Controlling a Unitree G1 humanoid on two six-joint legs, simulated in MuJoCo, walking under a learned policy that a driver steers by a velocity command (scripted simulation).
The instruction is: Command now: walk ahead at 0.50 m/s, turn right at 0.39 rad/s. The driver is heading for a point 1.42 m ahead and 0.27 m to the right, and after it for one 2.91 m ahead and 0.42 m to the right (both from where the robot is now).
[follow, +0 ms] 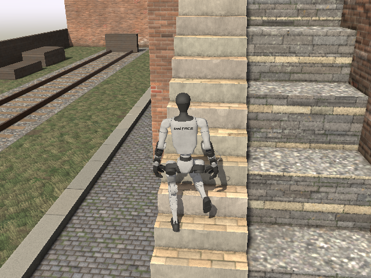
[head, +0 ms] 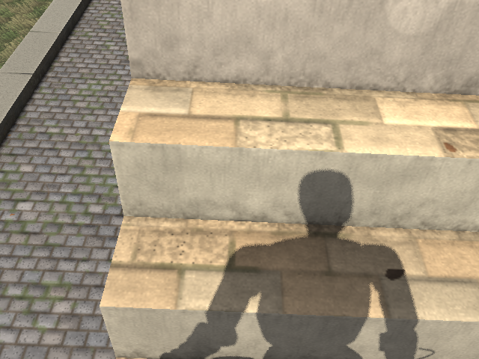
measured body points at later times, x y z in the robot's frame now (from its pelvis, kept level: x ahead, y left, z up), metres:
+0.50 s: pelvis +0.05 -0.07 +0.02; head +0.02 -0.07 +0.47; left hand +0.14 +0.19 -0.12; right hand +0.13 -0.35 -0.09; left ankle +0.03 +0.08 -0.60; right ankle +0.03 -0.15 -0.69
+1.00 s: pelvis +0.23 -0.11 +0.18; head +0.22 -0.11 +0.63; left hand +0.39 +0.09 +0.04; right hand +0.28 -0.41 +0.08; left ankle +0.28 -0.03 -0.48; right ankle +0.10 -0.18 -0.38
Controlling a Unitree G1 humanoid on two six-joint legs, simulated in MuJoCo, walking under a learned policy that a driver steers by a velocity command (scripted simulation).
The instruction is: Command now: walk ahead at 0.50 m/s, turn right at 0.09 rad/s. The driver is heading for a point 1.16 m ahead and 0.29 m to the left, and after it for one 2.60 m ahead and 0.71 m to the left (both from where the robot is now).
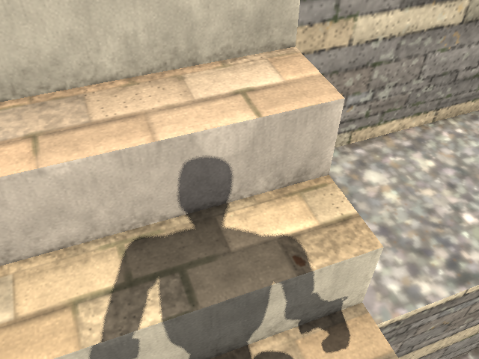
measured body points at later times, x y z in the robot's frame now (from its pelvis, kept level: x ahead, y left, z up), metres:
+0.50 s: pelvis +0.24 -0.06 +0.19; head +0.26 -0.06 +0.64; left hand +0.47 +0.14 +0.11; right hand +0.23 -0.29 +0.04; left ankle +0.09 +0.07 -0.37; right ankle +0.33 -0.16 -0.44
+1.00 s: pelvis +0.46 +0.00 +0.38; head +0.46 -0.02 +0.83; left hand +0.37 +0.19 +0.23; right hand +0.74 -0.12 +0.29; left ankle +0.49 +0.09 -0.23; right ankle +0.37 -0.15 -0.34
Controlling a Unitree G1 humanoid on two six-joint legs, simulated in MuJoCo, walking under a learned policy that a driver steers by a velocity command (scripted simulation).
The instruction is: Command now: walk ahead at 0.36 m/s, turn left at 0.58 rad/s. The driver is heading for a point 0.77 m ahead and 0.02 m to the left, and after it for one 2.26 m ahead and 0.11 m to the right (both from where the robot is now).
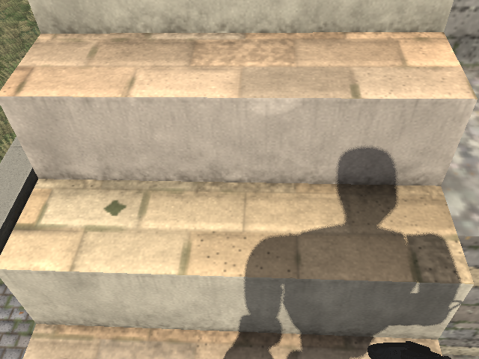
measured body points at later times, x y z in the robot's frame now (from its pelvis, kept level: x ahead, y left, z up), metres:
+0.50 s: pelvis +0.18 -0.01 +0.25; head +0.19 -0.01 +0.70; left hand +0.31 +0.25 +0.17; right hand +0.31 -0.26 +0.12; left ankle +0.06 +0.12 -0.37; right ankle +0.29 -0.10 -0.39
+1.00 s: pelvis +0.21 +0.10 +0.20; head +0.24 +0.12 +0.65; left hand +0.33 +0.36 +0.09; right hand +0.24 -0.10 +0.06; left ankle +0.13 +0.21 -0.57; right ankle +0.28 -0.10 -0.37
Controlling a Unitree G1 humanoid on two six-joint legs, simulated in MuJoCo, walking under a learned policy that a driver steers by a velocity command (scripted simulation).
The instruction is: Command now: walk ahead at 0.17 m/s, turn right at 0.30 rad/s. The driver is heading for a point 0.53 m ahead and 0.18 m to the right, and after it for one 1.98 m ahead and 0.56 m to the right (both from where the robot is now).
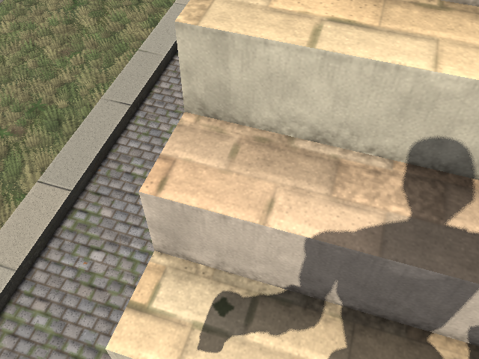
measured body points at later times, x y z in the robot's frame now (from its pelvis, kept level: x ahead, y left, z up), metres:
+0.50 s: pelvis -0.01 -0.02 -0.03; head +0.02 +0.03 +0.41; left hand +0.24 +0.08 -0.15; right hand -0.20 -0.15 -0.15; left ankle -0.09 +0.12 -0.80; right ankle +0.05 -0.17 -0.49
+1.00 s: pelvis +0.12 -0.13 +0.14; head +0.10 -0.11 +0.59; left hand +0.08 +0.07 -0.02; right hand +0.26 -0.39 +0.08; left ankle +0.26 -0.03 -0.21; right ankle +0.01 -0.15 -0.59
